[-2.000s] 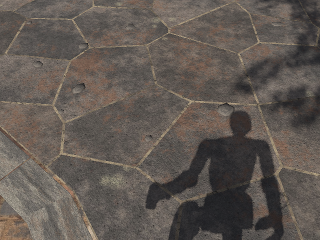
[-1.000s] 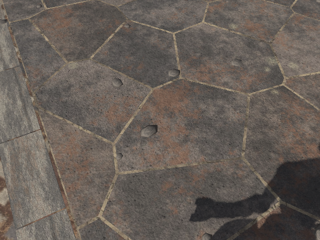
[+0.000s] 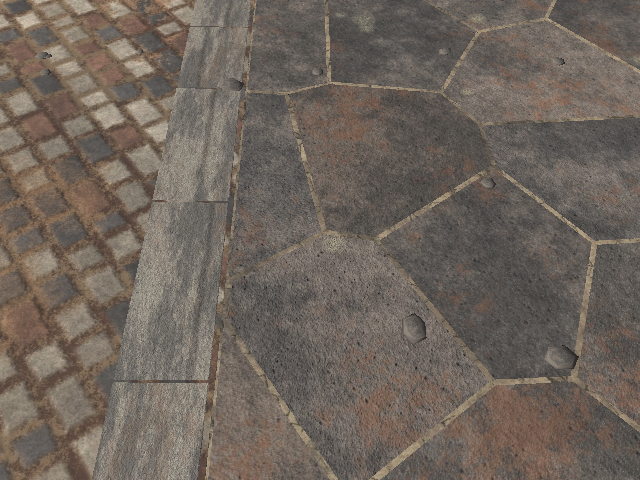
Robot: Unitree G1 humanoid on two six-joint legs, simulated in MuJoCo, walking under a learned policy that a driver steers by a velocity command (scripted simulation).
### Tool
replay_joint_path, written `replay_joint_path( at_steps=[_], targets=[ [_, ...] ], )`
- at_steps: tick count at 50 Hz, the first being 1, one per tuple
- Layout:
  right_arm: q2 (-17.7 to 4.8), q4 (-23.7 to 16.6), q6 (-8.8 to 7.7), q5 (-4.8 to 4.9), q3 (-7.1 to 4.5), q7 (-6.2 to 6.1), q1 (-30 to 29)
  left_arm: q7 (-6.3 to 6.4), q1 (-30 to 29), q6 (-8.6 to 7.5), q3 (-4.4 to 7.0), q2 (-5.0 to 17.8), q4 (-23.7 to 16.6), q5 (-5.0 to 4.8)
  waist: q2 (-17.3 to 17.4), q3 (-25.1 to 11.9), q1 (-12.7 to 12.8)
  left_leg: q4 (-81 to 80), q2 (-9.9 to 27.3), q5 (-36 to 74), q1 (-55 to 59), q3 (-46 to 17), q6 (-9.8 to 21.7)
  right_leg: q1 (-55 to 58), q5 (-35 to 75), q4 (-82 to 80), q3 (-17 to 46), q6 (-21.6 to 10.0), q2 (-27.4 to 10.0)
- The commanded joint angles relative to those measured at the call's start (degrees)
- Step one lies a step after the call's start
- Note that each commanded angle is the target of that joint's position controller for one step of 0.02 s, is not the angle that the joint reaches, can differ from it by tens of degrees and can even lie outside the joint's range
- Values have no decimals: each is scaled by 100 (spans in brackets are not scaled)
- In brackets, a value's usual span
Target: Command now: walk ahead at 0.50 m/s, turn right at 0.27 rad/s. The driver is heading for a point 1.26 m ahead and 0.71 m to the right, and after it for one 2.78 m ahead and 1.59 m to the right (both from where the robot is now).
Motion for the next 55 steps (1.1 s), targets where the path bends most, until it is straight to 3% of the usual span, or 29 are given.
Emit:
replay_joint_path(
  at_steps=[1, 4, 7, 11, 15, 17, 18, 19, 20, 21, 22, 23, 24, 25, 27, 29, 32, 35, 40, 42, 43, 44, 45, 46, 47, 48, 49, 52, 55],
  targets=[
    [-578, -86, -209, -25, -219, -23, 206, 26, 167, 106, 126, 341, -326, 4, 840, -535, -45, -1813, 1500, 997, 1122, -1268, 983, -955, 664, 59, 284, 44, -383],
    [-658, 97, -293, -91, -267, -111, 203, 54, -118, 209, 124, 211, -445, 30, 622, -194, 1, -2112, 1488, 1233, 1014, -650, 944, -1336, 1264, -377, 418, 128, -373],
    [-728, 242, -281, -88, -291, -194, 321, -10, -513, 183, 98, 126, -581, 68, 552, -16, -96, -2173, 1384, 1307, 1235, -96, 811, -1524, 2127, -1353, 384, 117, -295],
    [-953, 406, -211, -14, -366, -257, 588, -167, -1285, 155, 7, -9, -868, 107, 407, 277, -392, -2192, 1515, 1348, 1597, 361, 721, -1511, 2551, -2451, -52, -35, -196],
    [-1118, 564, -51, 116, -439, -273, 753, -297, -1649, 164, 15, 86, -1176, 101, 457, 369, -446, -1711, 1722, 2094, 2366, 588, 579, -1603, 1797, -2940, -386, -324, -60],
    [-1303, 546, 35, 156, -481, -300, 638, -317, -1366, 184, 109, 260, -1227, 89, 647, 34, -197, -952, 1703, 4054, 2528, 740, 443, -924, 1210, -2959, -756, -552, 314],
    [-1375, 529, 89, 181, -491, -311, 555, -306, -843, 196, 212, 438, -1142, 65, 702, -295, 117, -159, 1617, 4913, 2484, 830, 350, -219, 1005, -3003, -930, -698, 587],
    [-1348, 506, 120, 219, -460, -313, 460, -250, 47, 201, 393, 742, -928, 49, 586, -766, 618, 1065, 1373, 4944, 2061, 985, 153, 1089, 1334, -3397, -985, -907, 893],
    [-1111, 414, 68, 98, -362, -329, 574, -119, 857, 261, 605, 1300, -757, 50, -74, -1258, 892, 2864, 1098, 3089, 671, 995, -163, 2769, 1527, -3576, 185, -1232, 306],
    [-232, 114, -105, -86, -99, -255, 1119, -104, 601, 206, 656, 1859, -826, 37, -1494, -1736, 85, 4811, -167, -2195, -1832, 201, -529, 4439, 543, -4282, 3572, -2337, -1057],
    [-703, 43, -335, 143, -136, -182, 455, -151, 777, 117, 506, 1368, -1000, 81, -681, -2292, 563, 5275, -182, -2296, -2446, -1039, -385, 4724, -8, -5110, 4596, -2392, -1361],
    [-918, -96, -436, 336, -195, -144, -39, -165, 612, 41, 419, 1043, -951, 115, -414, -1499, 599, 5151, 61, -1766, -2902, -1041, -227, 4260, 369, -5192, 3825, -2118, -1260],
    [-857, -83, -489, 245, -165, -180, -103, -155, 269, 7, 361, 861, -1000, 78, 13, -1036, 347, 4669, 327, -1271, -2721, -1034, -138, 3427, 891, -5128, 3128, -1924, -1019],
    [-901, -10, -482, 75, -206, -224, -88, -134, -136, 10, 297, 639, -1085, 90, 120, -724, 101, 4173, 505, -987, -2307, -1023, -156, 2612, 1496, -5141, 2537, -1780, -786],
    [-938, 13, -339, 0, -262, -216, 105, -78, -426, 2, 241, 509, -1272, 190, -25, -623, -191, 3713, 633, -701, -1674, -1052, -238, 1814, 2195, -5360, 2091, -1749, -562],
    [-777, -24, -224, -44, -226, -219, 61, -12, -342, -23, 272, 636, -1273, 155, 28, -514, -236, 3196, 591, -485, -1580, -912, -402, 1408, 2745, -5460, 1721, -1760, -445],
    [-578, -209, -181, -66, -133, -213, -551, 102, -95, -1, 318, 796, -1216, 108, -53, -313, -55, 1940, 407, 571, -1583, -806, -592, 1134, 2776, -5472, 1287, -1545, -150],
    [-479, -331, -229, -5, -67, -130, -1146, 148, 132, 61, 323, 801, -1170, 77, -269, -254, 212, 694, 100, 1517, -1167, -739, -619, 1029, 2196, -5350, 1186, -1299, 47],
    [-772, -460, -357, 85, -155, 2, -1419, 183, 445, 156, 330, 762, -1084, 52, -427, -246, 266, -88, -74, 1201, -898, -945, -434, 1688, 1721, -4730, 1976, -1162, -263],
    [-892, -369, -418, 98, -230, 2, -983, 194, 302, 190, 336, 744, -1139, 69, -614, -330, -10, -284, -103, 819, -348, -876, -241, 1782, 1958, -4335, 2192, -1034, -268],
    [-1027, -240, -448, 55, -312, -31, -448, 184, 214, 187, 285, 598, -1199, 85, -588, -617, -297, -446, -51, 872, 488, -836, -71, 1641, 2294, -3802, 2060, -871, -13],
    [-1306, -166, -471, -59, -397, -79, 366, 155, 145, 162, 164, 286, -1323, 149, -182, -1354, -679, -280, 758, 651, 1906, -1553, 293, 1042, 1897, -2406, 1668, -653, 308],
    [-1806, 1, -406, -154, -516, -91, 1029, 163, 937, 107, 42, -122, -1478, 46, 1550, -2182, -430, -615, 2125, -301, 3979, -4061, 1237, -978, -542, -398, 885, -217, 1167],
    [-1419, 45, -363, 9, -442, -49, 1077, 172, 1058, 87, 83, 364, -1411, -40, 1794, -2100, -470, -1052, 2440, -1724, 4040, -5223, 1380, -1932, -1159, 548, 898, -132, 797],
    [-984, -41, -319, 42, -320, -76, 787, 168, 507, 117, 198, 781, -1411, -29, 1124, -1284, -623, -1176, 2172, -1960, 3346, -4354, 1100, -2188, -631, 854, 876, -86, 536],
    [-843, -70, -260, 2, -258, -96, 504, 170, 100, 151, 214, 800, -1495, 44, 719, -801, -576, -1216, 1909, -1337, 2611, -3488, 889, -2069, -196, 795, 648, -57, 333],
    [-725, -29, -227, -25, -210, -103, 304, 150, -130, 156, 226, 729, -1579, 107, 626, -432, -470, -1351, 1665, -689, 1976, -2896, 819, -1932, 94, 525, 613, -44, 181],
    [-638, 89, -268, -23, -177, -121, 175, 69, -53, 244, 202, 400, -1638, 28, 879, -234, -224, -1748, 1359, 157, 1257, -1851, 773, -1469, 407, 46, 459, -34, -88],
    [-884, 255, -309, -10, -256, -135, 242, 61, -330, 295, 146, 246, -1786, 75, 672, -139, -219, -1971, 1482, 834, 1274, -1306, 923, -1728, 805, -512, 413, 69, -182]
  ],
)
